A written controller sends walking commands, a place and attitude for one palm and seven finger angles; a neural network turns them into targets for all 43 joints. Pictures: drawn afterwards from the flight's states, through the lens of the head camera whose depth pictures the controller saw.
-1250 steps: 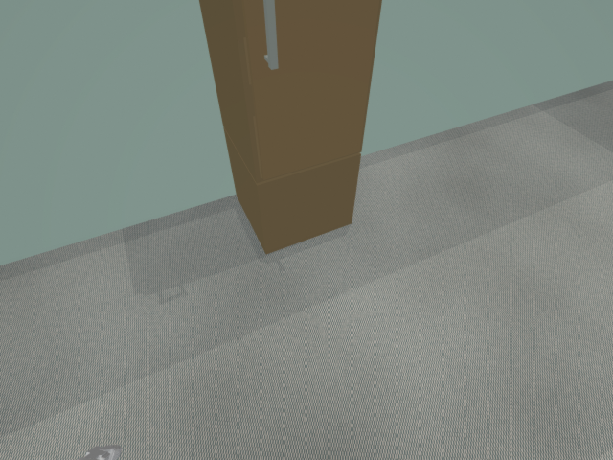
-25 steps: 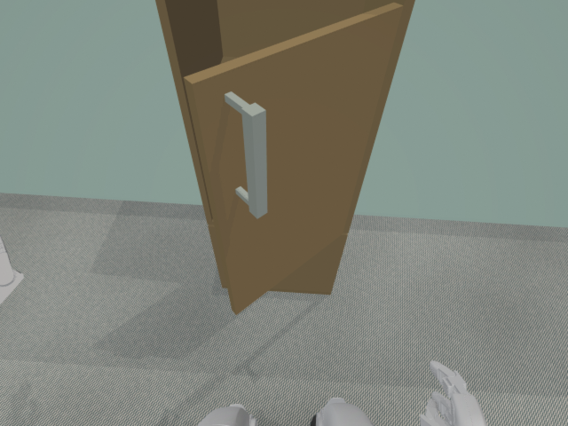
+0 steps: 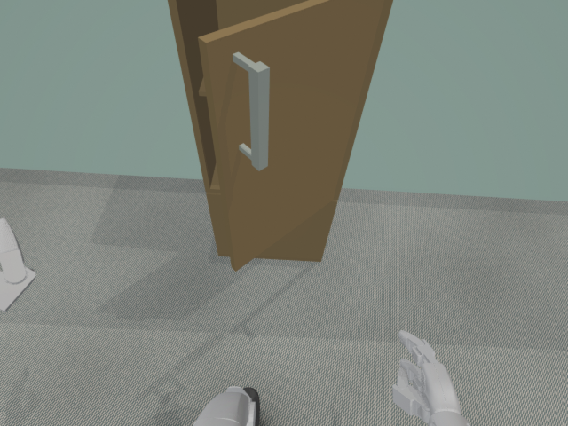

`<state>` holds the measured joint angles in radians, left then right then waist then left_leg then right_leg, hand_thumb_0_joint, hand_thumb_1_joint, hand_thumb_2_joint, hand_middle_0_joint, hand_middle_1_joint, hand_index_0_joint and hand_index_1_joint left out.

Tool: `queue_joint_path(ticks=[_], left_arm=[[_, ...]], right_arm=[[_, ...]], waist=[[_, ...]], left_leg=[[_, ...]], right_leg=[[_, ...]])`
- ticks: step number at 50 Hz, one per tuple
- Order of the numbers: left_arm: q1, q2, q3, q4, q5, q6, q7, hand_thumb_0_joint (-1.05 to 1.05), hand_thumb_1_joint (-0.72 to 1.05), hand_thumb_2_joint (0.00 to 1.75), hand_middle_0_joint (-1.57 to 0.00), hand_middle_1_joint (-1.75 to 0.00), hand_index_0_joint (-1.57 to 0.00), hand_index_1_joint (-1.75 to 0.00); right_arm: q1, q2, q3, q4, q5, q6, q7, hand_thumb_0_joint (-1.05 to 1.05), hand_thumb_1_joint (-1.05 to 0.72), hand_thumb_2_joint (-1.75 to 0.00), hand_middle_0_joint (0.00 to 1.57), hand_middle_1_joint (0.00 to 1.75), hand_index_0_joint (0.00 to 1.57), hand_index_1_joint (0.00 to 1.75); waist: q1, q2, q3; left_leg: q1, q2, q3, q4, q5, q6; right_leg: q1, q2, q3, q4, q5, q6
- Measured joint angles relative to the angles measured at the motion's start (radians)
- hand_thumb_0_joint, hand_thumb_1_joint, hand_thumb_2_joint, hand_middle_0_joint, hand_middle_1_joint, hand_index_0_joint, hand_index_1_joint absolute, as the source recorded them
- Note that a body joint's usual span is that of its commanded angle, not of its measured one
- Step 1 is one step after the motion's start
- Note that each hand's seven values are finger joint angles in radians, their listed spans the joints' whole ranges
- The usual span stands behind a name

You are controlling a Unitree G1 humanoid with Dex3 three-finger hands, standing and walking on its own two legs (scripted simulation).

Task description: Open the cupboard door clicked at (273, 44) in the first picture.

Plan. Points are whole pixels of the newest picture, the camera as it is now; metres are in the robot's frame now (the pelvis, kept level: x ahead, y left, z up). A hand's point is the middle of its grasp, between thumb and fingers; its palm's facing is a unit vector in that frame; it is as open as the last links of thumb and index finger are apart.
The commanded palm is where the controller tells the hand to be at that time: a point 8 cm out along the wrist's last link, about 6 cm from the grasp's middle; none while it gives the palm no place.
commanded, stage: stop stepping back and stand still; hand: left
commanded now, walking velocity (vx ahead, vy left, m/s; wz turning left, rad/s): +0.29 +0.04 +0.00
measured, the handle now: (251, 116) +0.51 +0.13 +0.15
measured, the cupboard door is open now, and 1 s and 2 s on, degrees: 44 44 44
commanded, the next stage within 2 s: let the arm hang, fingers relaxed in 0.78 s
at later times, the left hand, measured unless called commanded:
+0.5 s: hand out of the picture +0.11 +0.28 +0.18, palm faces +0.43 -0.77 -0.46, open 7.4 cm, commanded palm +0.06 +0.31 +0.19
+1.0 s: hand (23, 423) +0.10 +0.31 +0.01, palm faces +0.27 -0.86 -0.44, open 7.4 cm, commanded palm none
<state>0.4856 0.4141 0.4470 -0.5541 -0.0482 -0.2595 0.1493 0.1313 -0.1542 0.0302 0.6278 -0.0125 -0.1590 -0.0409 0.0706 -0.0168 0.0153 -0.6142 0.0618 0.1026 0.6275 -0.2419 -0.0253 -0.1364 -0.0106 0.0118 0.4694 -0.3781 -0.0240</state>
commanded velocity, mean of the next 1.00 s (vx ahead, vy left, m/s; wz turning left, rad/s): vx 0.13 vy -0.02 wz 0.00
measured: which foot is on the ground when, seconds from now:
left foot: up 0.00-0.10, down 0.12-0.34, up 0.36-0.58, down 0.60-1.00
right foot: down 0.00-1.00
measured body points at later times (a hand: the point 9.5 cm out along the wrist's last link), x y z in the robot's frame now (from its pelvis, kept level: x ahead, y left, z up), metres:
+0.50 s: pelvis -0.09 +0.01 +0.02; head -0.10 +0.02 +0.47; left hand +0.08 +0.32 +0.21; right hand +0.03 -0.25 -0.07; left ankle -0.05 +0.13 -0.68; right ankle -0.08 -0.08 -0.72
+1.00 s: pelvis -0.11 +0.04 -0.01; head -0.11 +0.02 +0.44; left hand +0.08 +0.35 +0.04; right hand +0.04 -0.20 -0.12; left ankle -0.09 +0.15 -0.72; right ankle -0.10 -0.08 -0.69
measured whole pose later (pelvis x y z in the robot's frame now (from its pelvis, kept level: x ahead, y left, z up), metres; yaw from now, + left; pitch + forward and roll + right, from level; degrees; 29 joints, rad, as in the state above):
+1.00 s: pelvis -0.11 +0.04 -0.01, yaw +5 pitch +1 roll +0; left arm 0.30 0.32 0.21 0.15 0.03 -0.01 0.04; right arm 0.21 -0.25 -0.01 0.77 -0.04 -0.06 -0.01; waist -0.03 0.04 -0.05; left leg -0.38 -0.03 0.00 0.69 -0.33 0.03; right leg -0.46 -0.01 0.02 0.95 -0.48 0.00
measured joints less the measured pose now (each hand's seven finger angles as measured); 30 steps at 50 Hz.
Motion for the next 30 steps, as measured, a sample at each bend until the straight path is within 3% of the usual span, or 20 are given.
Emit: queue_joint_path(ticks=[2,3,4,6,7,9,11,14,17,20,23,26,30], left_arm=[[0.003,0.01,-0.029,0.004,0.009,-0.001,-0.02,0.01,0.89,0.9,-0.21,-0.3,-0.2,-0.3],[0.012,0.02,-0.032,-0.001,0.011,0.004,-0.027,0.01,0.89,0.9,-0.21,-0.3,-0.21,-0.3],[0.024,0.027,-0.029,-0.006,0.012,0.012,-0.03,0.01,0.89,0.9,-0.21,-0.3,-0.21,-0.3],[0.056,0.028,-0.018,-0.02,0.006,0.032,-0.032,0.01,0.89,0.9,-0.21,-0.3,-0.21,-0.3],[0.069,0.03,-0.013,-0.027,0.002,0.04,-0.031,0.01,0.89,0.9,-0.21,-0.3,-0.21,-0.3],[0.034,0.056,-0.007,-0.009,0.0,0.046,-0.033,0.01,0.89,0.9,-0.21,-0.3,-0.21,-0.3],[0.023,0.068,0.002,0.004,0.0,0.056,-0.031,0.01,0.89,0.9,-0.21,-0.3,-0.21,-0.3],[0.095,0.079,0.021,-0.023,0.004,0.062,-0.022,0.01,0.89,0.9,-0.21,-0.3,-0.21,-0.3],[0.181,0.096,0.032,-0.043,0.012,0.051,-0.02,0.01,0.89,0.9,-0.21,-0.3,-0.21,-0.3],[0.193,0.096,0.035,-0.036,0.01,0.042,-0.029,0.01,0.89,0.9,-0.21,-0.3,-0.21,-0.3],[0.13,0.045,0.013,0.036,0.016,0.035,-0.026,0.01,0.89,0.9,-0.21,-0.3,-0.21,-0.3],[0.057,-0.02,-0.02,0.122,0.029,0.05,-0.01,0.01,0.89,0.9,-0.21,-0.3,-0.21,-0.3],[0.016,-0.076,-0.068,0.13,0.037,0.076,0.005,0.01,0.89,0.9,-0.21,-0.3,-0.21,-0.3]], right_arm=[[-0.004,-0.009,0.002,0.021,0.006,0.012,-0.01,0.02,-0.9,-0.9,0.2,0.3,0.21,0.31],[0.004,-0.008,0.007,0.022,0.012,0.021,-0.018,0.02,-0.9,-0.9,0.2,0.3,0.21,0.31],[0.013,-0.007,0.013,0.018,0.017,0.027,-0.026,0.02,-0.9,-0.9,0.2,0.3,0.21,0.31],[0.036,-0.028,0.016,-0.011,0.021,0.024,-0.037,0.02,-0.9,-0.9,0.2,0.3,0.21,0.31],[0.045,-0.043,0.007,-0.028,0.02,0.013,-0.04,0.02,-0.9,-0.9,0.2,0.3,0.21,0.31],[0.04,-0.032,-0.019,-0.02,0.021,-0.008,-0.042,0.02,-0.9,-0.9,0.2,0.3,0.2,0.31],[0.044,-0.028,-0.024,-0.014,0.013,-0.02,-0.037,0.02,-0.91,-0.9,0.2,0.3,0.2,0.3],[0.081,-0.031,-0.022,-0.027,0.004,-0.016,-0.024,0.02,-0.91,-0.9,0.2,0.3,0.2,0.3],[0.128,-0.043,-0.028,-0.045,-0.001,0.012,-0.02,0.02,-0.91,-0.9,0.2,0.3,0.2,0.3],[0.129,-0.064,-0.039,-0.008,0.001,0.046,-0.022,0.02,-0.9,-0.9,0.2,0.3,0.2,0.3],[0.145,-0.07,-0.041,0.055,0.002,0.059,-0.029,0.02,-0.91,-0.9,0.2,0.3,0.2,0.3],[0.171,-0.073,-0.038,0.073,0.002,0.046,-0.049,0.02,-0.91,-0.9,0.2,0.3,0.2,0.3],[0.179,-0.093,-0.036,0.055,-0.002,0.012,-0.067,0.02,-0.91,-0.9,0.2,0.3,0.2,0.3]], waist=[[-0.008,-0.01,0.013],[-0.017,-0.031,0.013],[-0.031,-0.05,0.012],[-0.055,-0.041,0.003],[-0.065,-0.019,-0.002],[-0.09,-0.054,0.031],[-0.111,-0.069,0.052],[-0.133,-0.06,0.043],[-0.132,-0.043,0.014],[-0.087,-0.033,0.01],[-0.056,-0.034,-0.032],[-0.06,-0.035,-0.07],[-0.08,-0.004,-0.078]], left_leg=[[-0.022,-0.039,-0.035,0.218,-0.128,-0.006],[-0.001,-0.056,-0.031,0.25,-0.144,-0.003],[0.041,-0.068,-0.022,0.216,-0.121,0.0],[0.168,-0.061,-0.024,0.016,0.087,0.013],[0.211,-0.051,-0.037,-0.056,0.076,0.054],[0.22,-0.078,-0.031,-0.074,0.057,0.097],[0.241,-0.085,-0.036,-0.126,0.109,0.095],[0.274,-0.078,-0.047,-0.223,0.181,0.077],[0.248,-0.083,-0.051,-0.225,0.127,0.057],[0.121,-0.086,-0.066,0.096,-0.037,0.023],[0.081,-0.06,-0.064,0.305,-0.056,0.016],[0.169,-0.024,-0.047,0.202,-0.084,0.035],[0.353,0.008,-0.059,-0.098,-0.064,0.054]], right_leg=[[0.0,-0.007,0.019,0.011,-0.003,0.044],[0.003,-0.018,0.026,0.01,-0.002,0.052],[0.001,-0.028,0.025,0.018,0.002,0.054],[-0.032,-0.022,-0.01,0.082,0.008,0.055],[-0.064,-0.009,-0.029,0.142,-0.019,0.05],[-0.112,-0.007,0.003,0.246,-0.112,0.038],[-0.145,0.018,0.012,0.292,-0.123,0.031],[-0.146,0.045,-0.034,0.243,-0.117,0.016],[-0.079,0.05,-0.09,0.067,-0.109,-0.014],[-0.098,0.04,-0.087,0.013,0.129,-0.05],[-0.107,0.026,-0.076,0.008,0.137,-0.039],[-0.107,0.002,-0.082,0.0,0.14,-0.027],[-0.134,-0.007,-0.105,0.072,0.108,-0.005]])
